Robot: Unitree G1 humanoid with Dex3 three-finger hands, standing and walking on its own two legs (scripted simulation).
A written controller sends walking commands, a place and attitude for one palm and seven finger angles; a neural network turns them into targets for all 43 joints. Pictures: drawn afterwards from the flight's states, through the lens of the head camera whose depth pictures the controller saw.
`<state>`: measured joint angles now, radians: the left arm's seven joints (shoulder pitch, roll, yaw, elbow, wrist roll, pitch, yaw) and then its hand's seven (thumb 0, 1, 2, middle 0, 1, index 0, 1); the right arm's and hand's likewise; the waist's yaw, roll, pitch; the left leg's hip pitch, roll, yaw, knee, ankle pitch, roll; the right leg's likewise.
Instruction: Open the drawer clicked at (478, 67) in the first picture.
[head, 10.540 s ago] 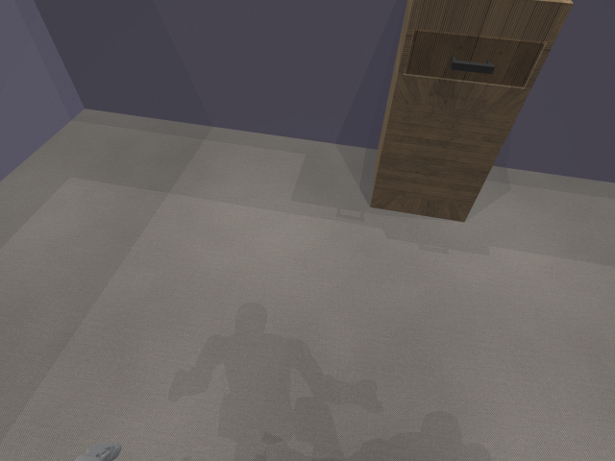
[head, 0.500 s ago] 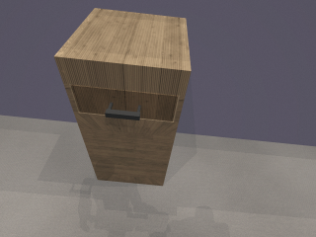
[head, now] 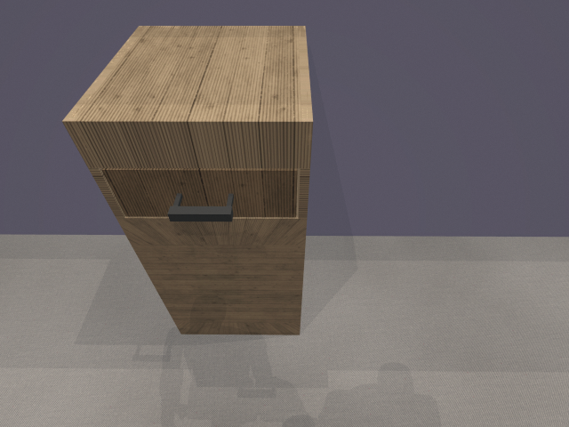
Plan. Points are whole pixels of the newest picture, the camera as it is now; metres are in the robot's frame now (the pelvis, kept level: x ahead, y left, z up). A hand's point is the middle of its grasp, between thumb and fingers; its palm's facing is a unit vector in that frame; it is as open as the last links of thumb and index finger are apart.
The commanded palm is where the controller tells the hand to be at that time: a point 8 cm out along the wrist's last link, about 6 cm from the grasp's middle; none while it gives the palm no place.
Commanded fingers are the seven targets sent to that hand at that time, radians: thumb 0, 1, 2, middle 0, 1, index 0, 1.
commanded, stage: look again from close up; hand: left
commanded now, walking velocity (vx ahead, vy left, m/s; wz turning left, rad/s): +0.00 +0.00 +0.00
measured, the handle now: (202, 206) +0.53 +0.19 -0.04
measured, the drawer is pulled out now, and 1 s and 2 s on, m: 0.00 0.00 0.00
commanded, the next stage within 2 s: raise the hand with hooked fingers in 0.50 s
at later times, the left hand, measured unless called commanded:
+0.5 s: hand out of the picture +0.02 +0.14 -0.17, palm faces +0.02 -0.98 -0.18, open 7.4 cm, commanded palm none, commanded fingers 0.00 0.90 0.90 -0.20 -0.30 -0.20 -0.30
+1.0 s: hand (187, 399) +0.18 +0.15 -0.06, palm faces -0.02 -0.18 -0.98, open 8.5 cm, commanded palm +0.16 +0.19 -0.01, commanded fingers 0.00 0.41 0.69 -0.23 -0.62 -0.23 -0.62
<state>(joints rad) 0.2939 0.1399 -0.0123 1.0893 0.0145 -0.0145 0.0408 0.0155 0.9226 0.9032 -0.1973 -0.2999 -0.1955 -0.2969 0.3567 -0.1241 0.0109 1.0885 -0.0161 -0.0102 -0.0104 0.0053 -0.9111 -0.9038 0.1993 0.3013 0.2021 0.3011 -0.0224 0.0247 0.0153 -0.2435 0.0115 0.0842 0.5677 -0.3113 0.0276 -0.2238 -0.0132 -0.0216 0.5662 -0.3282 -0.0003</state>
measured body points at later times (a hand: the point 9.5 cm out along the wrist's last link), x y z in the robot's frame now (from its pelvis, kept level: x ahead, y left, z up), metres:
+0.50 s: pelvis +0.03 -0.02 +0.01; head +0.04 -0.02 +0.45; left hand +0.02 +0.19 -0.16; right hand +0.04 -0.24 -0.16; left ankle +0.00 +0.10 -0.73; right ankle -0.01 -0.12 -0.73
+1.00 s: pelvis -0.03 -0.03 -0.04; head +0.01 -0.06 +0.41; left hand +0.17 +0.16 +0.00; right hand +0.22 -0.27 -0.10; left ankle +0.00 +0.10 -0.73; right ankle -0.01 -0.12 -0.73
